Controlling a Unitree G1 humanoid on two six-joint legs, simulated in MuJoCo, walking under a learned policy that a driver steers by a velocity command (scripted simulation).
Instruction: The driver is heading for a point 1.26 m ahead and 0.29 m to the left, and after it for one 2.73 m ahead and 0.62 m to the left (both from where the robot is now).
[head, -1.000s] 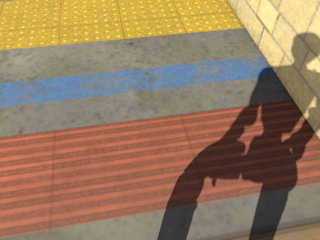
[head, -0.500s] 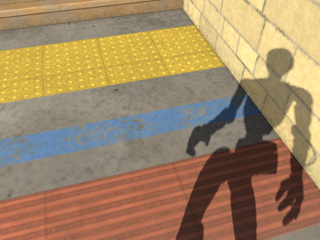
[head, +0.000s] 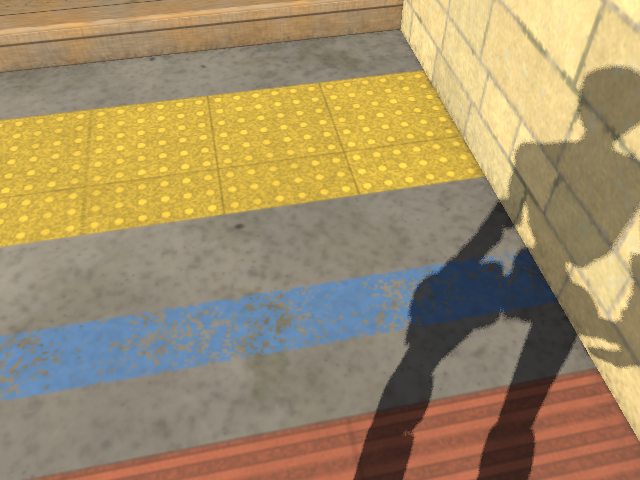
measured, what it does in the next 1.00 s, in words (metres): walks ahead: left foot, then right foot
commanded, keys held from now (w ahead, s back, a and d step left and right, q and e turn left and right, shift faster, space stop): w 0.72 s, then no key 0.28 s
